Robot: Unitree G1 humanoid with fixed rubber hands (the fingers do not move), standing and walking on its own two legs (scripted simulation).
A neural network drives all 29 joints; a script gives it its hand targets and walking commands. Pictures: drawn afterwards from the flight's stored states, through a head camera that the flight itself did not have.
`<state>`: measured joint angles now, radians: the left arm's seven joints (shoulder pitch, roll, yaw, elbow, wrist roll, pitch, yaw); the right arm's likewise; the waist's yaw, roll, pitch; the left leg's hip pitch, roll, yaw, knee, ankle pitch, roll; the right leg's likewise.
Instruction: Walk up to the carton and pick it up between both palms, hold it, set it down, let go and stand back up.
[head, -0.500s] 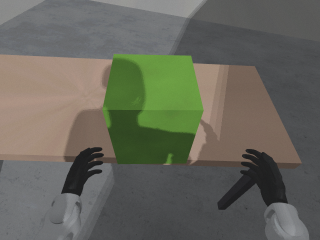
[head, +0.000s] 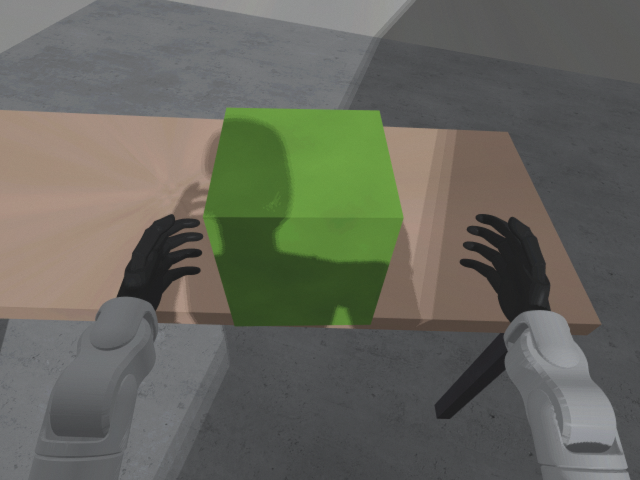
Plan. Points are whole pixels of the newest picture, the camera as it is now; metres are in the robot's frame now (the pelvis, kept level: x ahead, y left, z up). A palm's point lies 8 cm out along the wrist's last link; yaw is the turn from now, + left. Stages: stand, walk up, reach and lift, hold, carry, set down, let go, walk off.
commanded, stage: reach and lift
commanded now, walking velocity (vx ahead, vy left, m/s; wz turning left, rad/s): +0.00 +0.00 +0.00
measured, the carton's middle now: (303, 223) +0.44 +0.04 +0.04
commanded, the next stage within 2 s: none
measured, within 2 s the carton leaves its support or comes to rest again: neither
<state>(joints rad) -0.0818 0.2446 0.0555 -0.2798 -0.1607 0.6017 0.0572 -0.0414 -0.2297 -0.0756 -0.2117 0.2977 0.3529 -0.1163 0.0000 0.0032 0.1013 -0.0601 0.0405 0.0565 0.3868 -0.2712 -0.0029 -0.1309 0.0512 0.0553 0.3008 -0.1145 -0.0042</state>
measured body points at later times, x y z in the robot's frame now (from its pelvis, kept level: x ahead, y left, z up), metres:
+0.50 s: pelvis +0.00 +0.00 +0.00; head +0.03 +0.01 +0.45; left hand +0.38 +0.21 +0.16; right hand +0.39 -0.19 +0.16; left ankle -0.04 +0.11 -0.75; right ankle +0.03 -0.12 -0.75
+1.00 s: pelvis +0.00 +0.00 +0.00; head +0.03 +0.01 +0.45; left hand +0.44 +0.20 +0.21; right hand +0.45 -0.18 +0.20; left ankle -0.04 +0.11 -0.75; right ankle +0.03 -0.12 -0.75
